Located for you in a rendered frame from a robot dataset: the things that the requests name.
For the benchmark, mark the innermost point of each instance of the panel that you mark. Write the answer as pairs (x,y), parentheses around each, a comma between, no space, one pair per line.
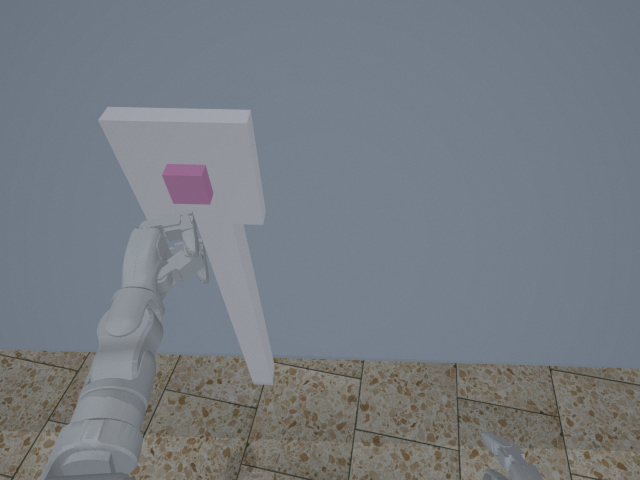
(145,140)

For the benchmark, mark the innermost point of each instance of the button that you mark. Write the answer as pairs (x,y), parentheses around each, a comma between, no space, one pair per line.
(188,183)

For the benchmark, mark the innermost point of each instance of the left robot forearm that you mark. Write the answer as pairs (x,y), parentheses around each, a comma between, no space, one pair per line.
(104,433)

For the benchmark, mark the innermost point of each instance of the robot left hand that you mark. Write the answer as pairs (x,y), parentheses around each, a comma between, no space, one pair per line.
(150,263)

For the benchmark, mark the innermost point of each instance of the robot right hand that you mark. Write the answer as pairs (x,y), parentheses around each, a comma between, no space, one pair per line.
(510,457)

